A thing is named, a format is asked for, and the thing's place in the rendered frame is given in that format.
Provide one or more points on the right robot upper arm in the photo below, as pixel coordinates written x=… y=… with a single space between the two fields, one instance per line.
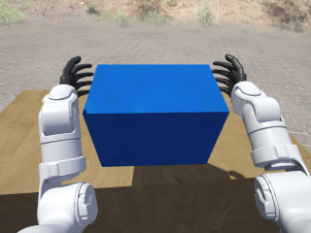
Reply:
x=285 y=197

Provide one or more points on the robot right forearm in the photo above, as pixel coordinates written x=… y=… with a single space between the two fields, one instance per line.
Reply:
x=271 y=143

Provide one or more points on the right robot hand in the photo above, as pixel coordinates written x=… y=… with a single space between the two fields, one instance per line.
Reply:
x=235 y=75

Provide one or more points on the left robot upper arm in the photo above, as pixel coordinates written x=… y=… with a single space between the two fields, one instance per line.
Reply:
x=65 y=208

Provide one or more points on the robot left forearm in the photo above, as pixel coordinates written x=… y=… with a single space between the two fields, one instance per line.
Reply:
x=60 y=138

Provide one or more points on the pedestal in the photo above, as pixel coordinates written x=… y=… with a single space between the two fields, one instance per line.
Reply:
x=216 y=197

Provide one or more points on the left robot hand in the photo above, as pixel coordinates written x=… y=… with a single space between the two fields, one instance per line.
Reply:
x=70 y=77

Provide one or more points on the carton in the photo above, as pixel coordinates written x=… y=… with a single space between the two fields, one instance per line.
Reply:
x=154 y=114

